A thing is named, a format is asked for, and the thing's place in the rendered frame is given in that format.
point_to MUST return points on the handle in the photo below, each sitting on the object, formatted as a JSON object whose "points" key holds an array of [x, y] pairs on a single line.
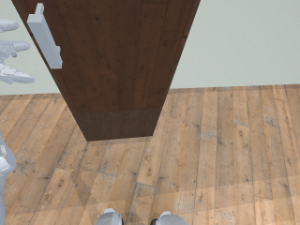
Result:
{"points": [[44, 38]]}

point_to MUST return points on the right robot thigh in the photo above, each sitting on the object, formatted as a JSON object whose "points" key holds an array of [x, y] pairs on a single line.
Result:
{"points": [[171, 219]]}

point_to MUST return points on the cupboard door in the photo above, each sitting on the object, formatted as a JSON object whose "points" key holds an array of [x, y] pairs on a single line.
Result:
{"points": [[117, 55]]}

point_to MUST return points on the left robot shin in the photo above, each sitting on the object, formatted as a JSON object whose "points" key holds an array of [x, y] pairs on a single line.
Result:
{"points": [[108, 210]]}

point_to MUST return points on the left robot upper arm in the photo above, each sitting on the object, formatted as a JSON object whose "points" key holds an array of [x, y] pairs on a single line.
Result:
{"points": [[7, 164]]}

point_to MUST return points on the robot left hand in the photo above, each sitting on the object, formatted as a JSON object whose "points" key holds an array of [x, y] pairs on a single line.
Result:
{"points": [[8, 74]]}

